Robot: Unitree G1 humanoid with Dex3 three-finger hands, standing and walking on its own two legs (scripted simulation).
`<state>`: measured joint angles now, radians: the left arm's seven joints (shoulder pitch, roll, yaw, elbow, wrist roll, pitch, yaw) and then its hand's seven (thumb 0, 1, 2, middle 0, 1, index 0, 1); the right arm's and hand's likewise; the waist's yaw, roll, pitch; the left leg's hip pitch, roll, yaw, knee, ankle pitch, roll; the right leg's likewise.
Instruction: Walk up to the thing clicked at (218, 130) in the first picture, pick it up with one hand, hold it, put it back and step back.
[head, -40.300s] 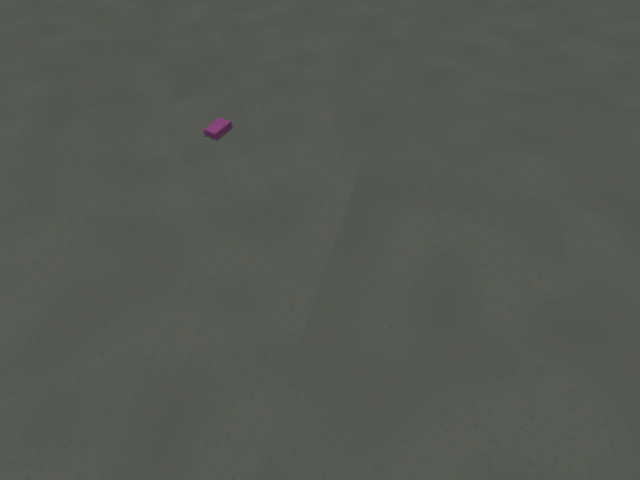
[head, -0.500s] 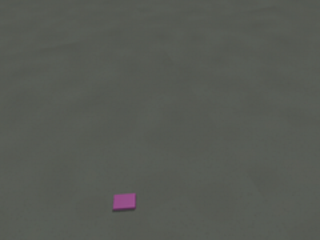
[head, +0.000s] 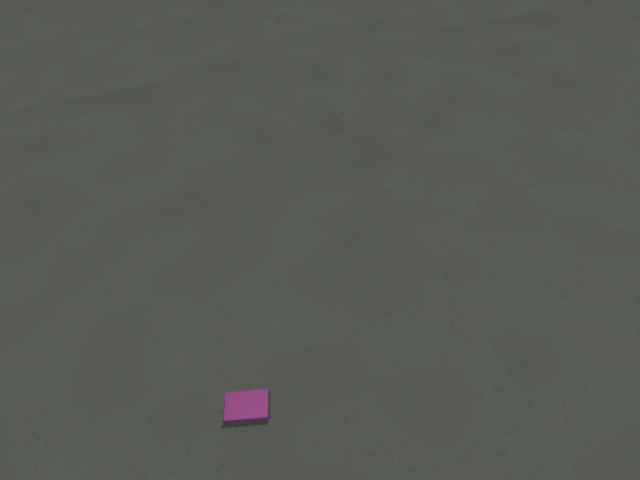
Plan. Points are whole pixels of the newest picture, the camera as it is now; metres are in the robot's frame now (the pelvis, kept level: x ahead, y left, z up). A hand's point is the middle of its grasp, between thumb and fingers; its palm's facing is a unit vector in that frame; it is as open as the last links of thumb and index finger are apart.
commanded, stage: stand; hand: left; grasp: from above
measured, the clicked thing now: (247, 406) +0.45 +0.26 -0.77
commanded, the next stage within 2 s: step back in 0.40 s
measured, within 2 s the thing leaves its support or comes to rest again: neither
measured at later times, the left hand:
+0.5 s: hand out of the picture +0.07 +0.26 -0.16, palm faces +0.01 -0.94 -0.35, open 7.4 cm
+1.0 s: hand out of the picture +0.02 +0.30 -0.18, palm faces -0.11 -0.93 -0.36, open 7.4 cm
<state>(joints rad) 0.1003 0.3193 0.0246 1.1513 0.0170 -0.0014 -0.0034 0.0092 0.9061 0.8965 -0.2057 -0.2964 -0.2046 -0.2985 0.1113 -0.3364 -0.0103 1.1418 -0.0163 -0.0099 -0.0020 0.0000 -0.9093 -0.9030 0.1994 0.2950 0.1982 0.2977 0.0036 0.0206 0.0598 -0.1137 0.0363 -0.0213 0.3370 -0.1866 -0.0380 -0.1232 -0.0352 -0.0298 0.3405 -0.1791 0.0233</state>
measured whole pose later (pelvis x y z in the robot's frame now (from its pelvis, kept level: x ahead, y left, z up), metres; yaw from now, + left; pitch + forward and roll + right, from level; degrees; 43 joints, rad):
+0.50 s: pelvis -0.01 +0.00 -0.01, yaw +0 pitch -2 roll +0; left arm 0.09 0.34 0.05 1.09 0.00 0.01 0.00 0.01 0.91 0.90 -0.21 -0.30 -0.21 -0.30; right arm 0.08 -0.36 -0.02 1.09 0.00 0.01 0.01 0.00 -0.91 -0.90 0.20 0.30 0.20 0.30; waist 0.00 0.02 0.11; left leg -0.19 0.04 -0.02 0.44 -0.22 -0.03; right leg -0.19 -0.03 -0.03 0.42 -0.19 0.02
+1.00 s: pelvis -0.10 +0.04 -0.02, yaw -4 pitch -1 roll -1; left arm 0.11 0.38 0.07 0.89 0.01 0.06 0.02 0.01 0.91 0.90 -0.20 -0.30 -0.20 -0.30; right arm 0.12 -0.34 -0.06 0.89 -0.02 0.02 -0.02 0.00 -0.91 -0.90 0.20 0.30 0.20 0.30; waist -0.02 -0.03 0.21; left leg -0.33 -0.01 0.05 0.59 -0.24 0.05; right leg -0.39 0.08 0.14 1.04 -0.50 0.02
